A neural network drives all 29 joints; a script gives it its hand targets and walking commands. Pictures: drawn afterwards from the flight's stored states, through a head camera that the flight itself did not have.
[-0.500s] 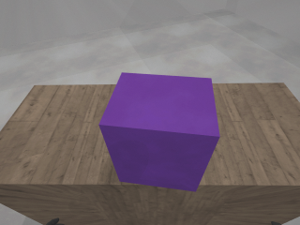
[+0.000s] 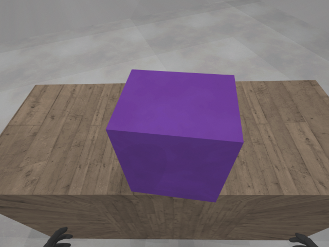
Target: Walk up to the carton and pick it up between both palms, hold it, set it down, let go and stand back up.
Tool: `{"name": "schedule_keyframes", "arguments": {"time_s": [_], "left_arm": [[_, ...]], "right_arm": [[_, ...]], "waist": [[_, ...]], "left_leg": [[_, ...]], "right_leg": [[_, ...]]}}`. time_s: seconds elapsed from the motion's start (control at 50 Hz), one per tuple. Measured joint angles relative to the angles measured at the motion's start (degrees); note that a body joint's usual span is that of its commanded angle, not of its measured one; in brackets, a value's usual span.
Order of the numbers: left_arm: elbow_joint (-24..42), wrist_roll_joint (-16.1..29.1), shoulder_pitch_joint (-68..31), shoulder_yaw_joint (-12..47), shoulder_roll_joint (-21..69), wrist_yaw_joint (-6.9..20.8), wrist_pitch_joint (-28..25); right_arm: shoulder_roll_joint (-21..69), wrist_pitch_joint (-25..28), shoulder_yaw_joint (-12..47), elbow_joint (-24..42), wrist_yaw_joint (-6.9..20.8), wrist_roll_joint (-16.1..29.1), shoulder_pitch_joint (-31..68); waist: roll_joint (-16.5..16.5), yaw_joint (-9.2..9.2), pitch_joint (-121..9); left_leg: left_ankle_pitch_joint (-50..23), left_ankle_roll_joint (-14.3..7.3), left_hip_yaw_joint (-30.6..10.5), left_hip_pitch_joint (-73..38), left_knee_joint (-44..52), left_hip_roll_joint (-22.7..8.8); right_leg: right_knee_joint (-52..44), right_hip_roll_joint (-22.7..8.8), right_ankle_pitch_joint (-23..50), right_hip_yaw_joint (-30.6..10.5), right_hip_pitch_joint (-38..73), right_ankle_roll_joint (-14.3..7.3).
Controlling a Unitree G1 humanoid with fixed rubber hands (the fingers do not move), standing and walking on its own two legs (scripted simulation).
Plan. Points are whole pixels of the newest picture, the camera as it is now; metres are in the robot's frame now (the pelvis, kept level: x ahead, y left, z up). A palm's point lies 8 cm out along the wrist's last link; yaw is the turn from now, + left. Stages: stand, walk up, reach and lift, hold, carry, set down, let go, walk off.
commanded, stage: reach and lift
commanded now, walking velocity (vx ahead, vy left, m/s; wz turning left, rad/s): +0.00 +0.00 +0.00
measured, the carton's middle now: (176, 140) +0.38 -0.01 +0.04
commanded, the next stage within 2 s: none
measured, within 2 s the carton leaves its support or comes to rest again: neither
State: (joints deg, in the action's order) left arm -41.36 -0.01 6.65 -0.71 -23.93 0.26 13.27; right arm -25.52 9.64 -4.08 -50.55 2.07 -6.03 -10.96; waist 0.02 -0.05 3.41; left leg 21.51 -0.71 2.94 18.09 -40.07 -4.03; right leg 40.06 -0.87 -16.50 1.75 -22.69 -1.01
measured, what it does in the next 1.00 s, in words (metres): stands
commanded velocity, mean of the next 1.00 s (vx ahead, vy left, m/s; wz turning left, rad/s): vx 0.00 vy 0.00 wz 0.00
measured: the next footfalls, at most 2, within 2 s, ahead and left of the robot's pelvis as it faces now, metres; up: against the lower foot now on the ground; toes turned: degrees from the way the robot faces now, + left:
none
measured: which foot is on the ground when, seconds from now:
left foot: down 0.00-1.00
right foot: down 0.00-1.00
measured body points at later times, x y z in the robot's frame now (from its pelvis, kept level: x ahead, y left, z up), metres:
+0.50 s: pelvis +0.00 -0.01 +0.01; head +0.01 +0.01 +0.46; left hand +0.17 +0.26 -0.07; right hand +0.15 -0.30 -0.05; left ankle +0.00 +0.14 -0.72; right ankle +0.05 -0.11 -0.72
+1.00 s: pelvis +0.02 +0.00 +0.03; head +0.02 +0.02 +0.48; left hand +0.20 +0.27 -0.02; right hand +0.19 -0.25 -0.02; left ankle +0.00 +0.15 -0.72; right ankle +0.05 -0.11 -0.72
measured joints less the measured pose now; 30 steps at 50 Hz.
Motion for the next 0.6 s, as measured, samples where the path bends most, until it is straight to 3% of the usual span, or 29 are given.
{"name": "schedule_keyframes", "arguments": {"time_s": [0.06,0.14,0.36,0.6], "left_arm": [[6.8,0.0,-2.9,0.0,1.8,-0.4,6.4],[13.9,0.0,-3.7,0.0,3.4,-0.3,8.7],[16.9,0.0,-0.2,-1.3,3.4,1.2,7.4],[19.8,0.0,4.2,-1.5,3.4,0.3,1.1]], "right_arm": [[0.0,2.9,-1.3,-1.1,1.6,-0.5,2.4],[0.7,4.7,-1.4,-1.0,1.8,0.9,3.1],[5.9,4.8,-1.4,4.0,-1.6,4.1,2.6],[11.5,3.9,-1.3,10.0,-1.8,4.7,-1.2]], "waist": [[-1.5,0.01,3.0],[-2.0,0.02,3.1],[6.4,0.00,0.6],[3.0,0.02,-0.1]], "left_leg": [[0.7,0.1,-0.2,0.0,-2.0,-0.1],[0.2,0.2,-0.2,-0.2,-1.4,-0.1],[-3.8,0.2,-0.6,-3.8,6.3,0.2],[-6.1,0.2,-0.7,-5.6,10.3,0.4]], "right_leg": [[1.7,0.0,-0.8,0.1,0.2,0.1],[1.5,0.0,-0.8,0.1,0.2,0.0],[-3.0,0.0,1.1,0.8,2.6,-1.1],[-9.6,0.0,4.8,1.1,5.8,-0.4]]}}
